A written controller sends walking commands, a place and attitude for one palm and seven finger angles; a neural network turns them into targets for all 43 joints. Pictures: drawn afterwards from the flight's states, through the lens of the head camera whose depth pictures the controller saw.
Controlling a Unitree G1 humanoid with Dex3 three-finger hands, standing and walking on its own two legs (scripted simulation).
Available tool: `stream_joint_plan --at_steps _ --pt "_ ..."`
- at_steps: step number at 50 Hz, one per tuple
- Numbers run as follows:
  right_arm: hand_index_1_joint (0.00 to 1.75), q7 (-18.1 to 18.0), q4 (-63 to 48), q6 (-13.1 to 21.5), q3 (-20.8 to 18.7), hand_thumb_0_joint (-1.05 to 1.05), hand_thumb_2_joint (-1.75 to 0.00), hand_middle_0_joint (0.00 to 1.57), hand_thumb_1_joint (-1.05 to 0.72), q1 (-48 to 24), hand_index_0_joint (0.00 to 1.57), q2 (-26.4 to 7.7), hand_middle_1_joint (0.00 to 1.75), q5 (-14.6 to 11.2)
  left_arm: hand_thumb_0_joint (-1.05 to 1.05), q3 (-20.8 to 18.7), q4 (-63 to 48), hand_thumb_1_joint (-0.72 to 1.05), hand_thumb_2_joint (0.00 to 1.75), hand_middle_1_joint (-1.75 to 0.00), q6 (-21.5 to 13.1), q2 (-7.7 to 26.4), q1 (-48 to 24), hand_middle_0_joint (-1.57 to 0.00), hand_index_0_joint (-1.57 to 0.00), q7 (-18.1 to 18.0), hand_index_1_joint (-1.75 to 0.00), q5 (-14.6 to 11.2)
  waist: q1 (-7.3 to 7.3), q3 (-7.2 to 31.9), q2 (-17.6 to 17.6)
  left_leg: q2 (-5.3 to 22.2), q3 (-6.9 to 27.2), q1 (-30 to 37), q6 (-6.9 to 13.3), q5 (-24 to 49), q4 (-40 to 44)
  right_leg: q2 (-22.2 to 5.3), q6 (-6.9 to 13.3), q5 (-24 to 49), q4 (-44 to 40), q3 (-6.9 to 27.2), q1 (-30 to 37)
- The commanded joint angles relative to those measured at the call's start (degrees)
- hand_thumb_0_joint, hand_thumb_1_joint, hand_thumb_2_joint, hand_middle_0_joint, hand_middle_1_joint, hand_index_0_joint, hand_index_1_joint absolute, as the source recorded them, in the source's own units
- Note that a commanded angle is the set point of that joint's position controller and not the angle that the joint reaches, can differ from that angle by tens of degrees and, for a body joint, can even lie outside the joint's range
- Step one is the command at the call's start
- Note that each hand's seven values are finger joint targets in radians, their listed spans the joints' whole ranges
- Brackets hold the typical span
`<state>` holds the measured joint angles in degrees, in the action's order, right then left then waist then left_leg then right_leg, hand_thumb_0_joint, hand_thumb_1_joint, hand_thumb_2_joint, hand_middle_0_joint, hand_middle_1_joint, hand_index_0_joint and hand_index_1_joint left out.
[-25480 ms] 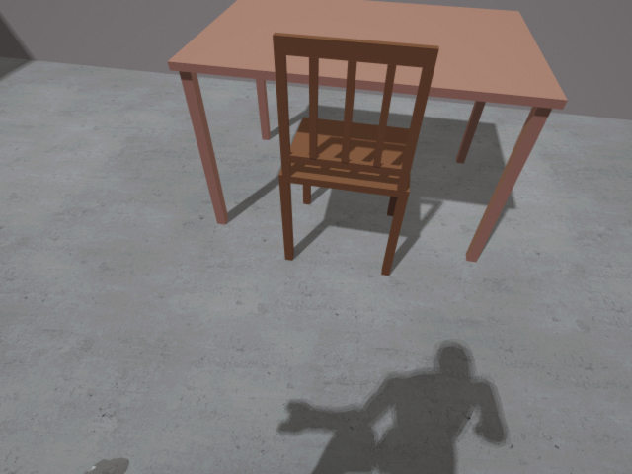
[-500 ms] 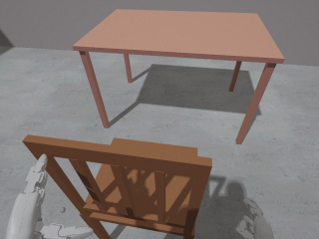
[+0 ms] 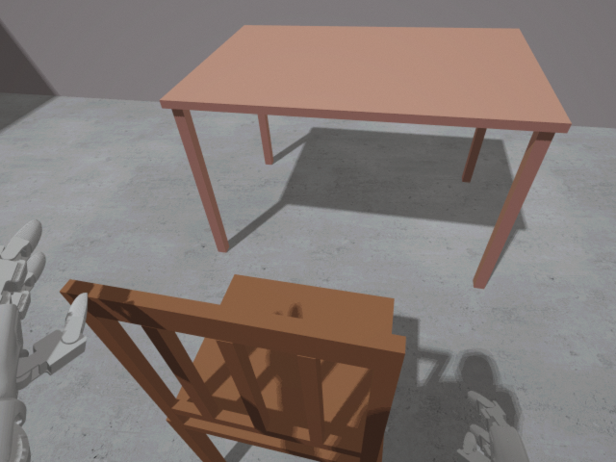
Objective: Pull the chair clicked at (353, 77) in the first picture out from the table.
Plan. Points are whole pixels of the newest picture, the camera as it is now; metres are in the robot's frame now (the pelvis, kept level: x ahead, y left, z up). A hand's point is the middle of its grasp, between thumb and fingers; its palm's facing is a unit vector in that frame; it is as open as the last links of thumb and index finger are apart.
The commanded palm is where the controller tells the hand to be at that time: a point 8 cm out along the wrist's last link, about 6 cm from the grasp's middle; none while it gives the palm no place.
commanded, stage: draw the hand back to the body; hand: left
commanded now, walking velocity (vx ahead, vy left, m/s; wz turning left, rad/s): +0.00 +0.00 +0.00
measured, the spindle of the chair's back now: (248, 387) +0.24 +0.14 -0.08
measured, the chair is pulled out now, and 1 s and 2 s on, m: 0.69 0.69 0.69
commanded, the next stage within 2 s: step back with the hand held close in 0.36 s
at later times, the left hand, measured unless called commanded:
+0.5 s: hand (82, 326) +0.19 +0.25 +0.17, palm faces +0.47 -0.77 -0.43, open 7.4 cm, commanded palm +0.14 +0.29 +0.18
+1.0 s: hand (35, 367) +0.14 +0.28 +0.16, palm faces +0.42 -0.76 -0.50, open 7.4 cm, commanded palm +0.09 +0.31 +0.18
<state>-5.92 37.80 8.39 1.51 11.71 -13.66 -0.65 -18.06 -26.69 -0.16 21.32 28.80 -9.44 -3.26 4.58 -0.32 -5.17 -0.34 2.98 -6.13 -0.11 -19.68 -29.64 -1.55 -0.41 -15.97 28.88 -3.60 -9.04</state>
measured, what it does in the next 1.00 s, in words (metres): shifts its weight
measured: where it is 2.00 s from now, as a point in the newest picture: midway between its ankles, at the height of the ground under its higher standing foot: outside the picture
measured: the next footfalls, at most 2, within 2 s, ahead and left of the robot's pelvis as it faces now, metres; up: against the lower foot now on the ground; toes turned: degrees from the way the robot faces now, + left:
none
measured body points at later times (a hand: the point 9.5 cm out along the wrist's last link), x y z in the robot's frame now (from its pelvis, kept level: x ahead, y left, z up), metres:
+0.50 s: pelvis -0.01 -0.01 +0.00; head -0.03 -0.05 +0.45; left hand +0.16 +0.29 +0.19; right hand +0.17 -0.24 -0.09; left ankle -0.04 +0.12 -0.74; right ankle +0.00 -0.12 -0.74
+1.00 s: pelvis -0.06 +0.02 +0.00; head -0.05 +0.01 +0.45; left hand +0.12 +0.31 +0.19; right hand +0.11 -0.22 -0.09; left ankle -0.04 +0.12 -0.74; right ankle +0.00 -0.12 -0.74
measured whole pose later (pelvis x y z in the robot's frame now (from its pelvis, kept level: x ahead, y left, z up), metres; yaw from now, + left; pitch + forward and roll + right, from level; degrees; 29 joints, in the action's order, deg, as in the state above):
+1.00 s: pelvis -0.06 +0.02 +0.00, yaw -2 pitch -1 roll +0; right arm -6.1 34.9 2.8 -0.6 10.6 -11.4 -1.1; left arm -22.9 -27.2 -6.5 23.1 31.4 -9.6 -1.9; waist 1.6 -1.6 -0.9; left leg -1.6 -0.1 -14.1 1.2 -14.1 -29.4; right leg -2.7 -1.6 -9.4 28.4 -0.5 -17.8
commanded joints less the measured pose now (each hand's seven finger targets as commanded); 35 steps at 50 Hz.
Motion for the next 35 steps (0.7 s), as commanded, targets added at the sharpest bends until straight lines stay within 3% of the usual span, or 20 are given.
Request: stream_joint_plan --at_steps 1,2,5,8,11,16,17,22,24,25,26,27,28,29,30,31,35 --pt "0.30 0.08 -7.83 2.13 -2.66 0.00 -0.90 0.20 -0.90 -7.78 0.20 -5.39 0.30 -0.34 0.00 -7.51 -5.68 0.90 0.90 -0.30 -3.98 7.99 -4.81 -0.20 -0.20 -0.52 -0.30 -0.12 -1.22 1.50 2.94 2.78 0.17 -2.11 0.81 18.45 5.74 -1.73 2.22 13.42 -5.19 1.57 2.71" --pt "0.30 0.22 -7.84 1.43 -2.68 0.00 -0.90 0.20 -0.90 -7.83 0.20 -5.17 0.30 -0.35 0.00 -6.19 -3.56 0.90 0.90 -0.30 -3.94 6.22 -3.30 -0.20 -0.20 -0.12 -0.30 -0.31 -1.17 -0.58 5.03 3.00 -0.16 -2.78 1.00 18.39 5.75 -1.72 2.00 13.80 -5.18 1.23 1.89" --pt "0.30 0.62 -8.28 -0.12 -3.39 0.00 -0.90 0.20 -0.90 -8.35 0.20 -5.64 0.30 -0.44 0.00 -6.38 -2.77 0.90 0.90 -0.30 -4.28 6.56 -2.05 -0.20 -0.20 0.64 -0.30 -0.57 -1.03 0.51 7.02 3.03 -0.79 -3.02 1.55 17.44 5.88 -2.00 1.62 14.40 -5.41 1.39 2.57" --pt "0.30 0.73 -8.88 -0.17 -3.50 0.00 -0.90 0.20 -0.90 -8.86 0.20 -5.52 0.30 -0.41 0.00 -7.92 -7.26 0.90 0.90 -0.30 -5.19 9.15 -2.64 -0.20 -0.20 0.74 -0.30 -0.50 -0.47 3.76 4.21 2.92 -1.02 -1.86 1.61 18.02 5.86 -2.18 1.71 15.29 -5.53 2.11 4.14" --pt "0.30 0.57 -9.06 1.08 -3.16 0.00 -0.90 0.20 -0.90 -9.13 0.20 -5.45 0.30 -0.17 0.00 -10.61 -14.85 0.90 0.90 -0.30 -5.99 13.42 -5.54 -0.20 -0.20 0.10 -0.30 -0.04 -0.14 7.79 -2.03 2.57 -0.84 -0.25 1.24 19.31 5.80 -2.33 2.15 16.04 -5.45 2.88 6.18" --pt "0.30 0.02 -8.30 1.76 -3.08 0.00 -0.90 0.20 -0.90 -8.75 0.20 -5.13 0.30 -0.44 0.00 -10.18 -12.68 0.90 0.90 -0.30 -5.41 12.10 -5.42 -0.20 -0.20 -0.33 -0.30 0.04 -0.99 4.82 -0.37 2.59 -1.15 -0.04 1.31 18.32 5.66 -2.00 2.19 15.51 -6.92 3.26 4.49" --pt "0.30 -0.06 -7.97 1.71 -2.97 0.00 -0.90 0.20 -0.90 -8.76 0.20 -4.86 0.30 -0.46 0.00 -9.28 -10.62 0.90 0.90 -0.30 -5.29 10.69 -5.16 -0.20 -0.20 -0.29 -0.30 0.05 -1.12 2.36 0.72 2.74 -1.22 -0.60 1.32 17.88 5.87 -1.95 2.12 15.08 -7.13 3.08 3.34" --pt "0.30 -0.01 -7.76 0.71 -3.42 0.00 -0.90 0.20 -0.90 -9.12 0.20 -5.29 0.30 -0.65 0.00 -7.37 -4.90 0.90 0.90 -0.30 -5.07 8.29 -4.82 -0.20 -0.20 0.39 -0.30 -0.29 -1.35 -0.77 4.07 2.97 -1.42 -1.59 1.83 14.23 6.29 -1.98 1.64 10.87 -8.06 2.66 1.21" --pt "0.30 0.14 -8.25 0.54 -3.28 0.00 -0.90 0.20 -0.90 -9.38 0.20 -5.75 0.30 -0.54 0.00 -5.41 -5.87 0.90 0.90 -0.30 -5.49 7.40 -6.76 -0.20 -0.20 0.79 -0.30 -0.35 -1.53 0.15 5.34 2.82 -1.35 -1.46 2.09 13.88 6.37 -2.08 1.42 10.49 -7.85 2.46 1.43" --pt "0.30 0.33 -9.96 -0.34 -4.00 0.00 -0.90 0.20 -0.90 -7.00 0.20 -6.63 0.30 -1.39 0.00 -14.93 -10.24 0.90 0.90 -0.30 -8.12 17.17 -15.41 -0.20 -0.20 0.35 -0.30 -0.45 -2.40 -3.41 4.65 3.89 -0.25 -3.99 2.73 9.07 4.49 -5.19 2.07 11.79 -11.91 11.56 -4.08" --pt "0.30 0.36 -9.05 -0.61 -3.83 0.00 -0.90 0.20 -0.90 -6.38 0.20 -5.96 0.30 -1.10 0.00 -14.83 -10.52 0.90 0.90 -0.30 -9.22 17.30 -17.48 -0.20 -0.20 0.53 -0.30 0.05 -3.12 -2.76 4.58 3.55 0.63 -4.24 2.50 6.21 4.15 -6.81 2.99 10.17 -12.59 12.61 -3.99" --pt "0.30 0.32 -8.76 -0.61 -3.98 0.00 -0.90 0.20 -0.90 -8.22 0.20 -5.50 0.30 -0.99 0.00 -12.93 -6.66 0.90 0.90 -0.30 -9.05 14.13 -11.69 -0.20 -0.20 0.54 -0.30 0.01 -3.20 -3.89 5.37 3.56 0.70 -4.12 2.54 6.67 3.58 -7.50 3.35 10.87 -12.87 13.07 -5.26" --pt "0.30 0.57 -9.19 -0.89 -3.96 0.00 -0.90 0.20 -0.90 -7.77 0.20 -5.71 0.30 -0.75 0.00 -11.32 -6.45 0.90 0.90 -0.30 -9.07 11.96 -8.75 -0.20 -0.20 0.77 -0.30 0.28 -3.15 -1.19 6.82 3.74 0.80 -3.52 2.41 8.07 3.94 -7.72 3.35 12.34 -11.66 12.35 -3.50" --pt "0.30 0.74 -9.71 -1.26 -4.02 0.00 -0.90 0.20 -0.90 -8.39 0.20 -5.83 0.30 -0.72 0.00 -10.39 -5.70 0.90 0.90 -0.30 -8.90 10.57 -5.81 -0.20 -0.20 0.96 -0.30 0.35 -3.03 0.24 5.59 3.95 0.77 -2.71 2.47 10.07 4.49 -7.50 3.12 14.01 -10.62 11.84 -3.05" --pt "0.30 0.86 -10.13 -1.70 -4.08 0.00 -0.90 0.20 -0.90 -8.42 0.20 -5.93 0.30 -0.56 0.00 -10.49 -6.44 0.90 0.90 -0.30 -8.97 10.29 -3.13 -0.20 -0.20 0.92 -0.30 0.40 -2.85 3.31 4.88 4.40 1.00 -2.39 2.45 13.08 5.22 -7.24 2.79 16.72 -8.72 10.49 -0.56" --pt "0.30 0.79 -10.50 -1.93 -4.26 0.00 -0.90 0.20 -0.90 -8.78 0.20 -6.17 0.30 -0.56 0.00 -11.01 -7.63 0.90 0.90 -0.30 -9.11 10.62 -1.61 -0.20 -0.20 0.85 -0.30 0.39 -2.68 5.52 1.75 4.96 1.25 -2.08 2.45 16.05 6.39 -7.01 2.51 18.64 -7.14 9.71 1.01" --pt "0.30 0.74 -11.99 -3.42 -4.60 0.00 -0.90 0.20 -0.90 -9.38 0.20 -5.17 0.30 -0.79 0.00 -12.27 -10.14 0.90 0.90 -0.30 -9.09 11.14 4.17 -0.20 -0.20 -0.01 -0.30 0.91 -2.56 10.51 2.98 6.61 1.61 -2.24 2.44 24.73 6.50 -6.07 1.44 23.09 -3.55 7.40 3.25"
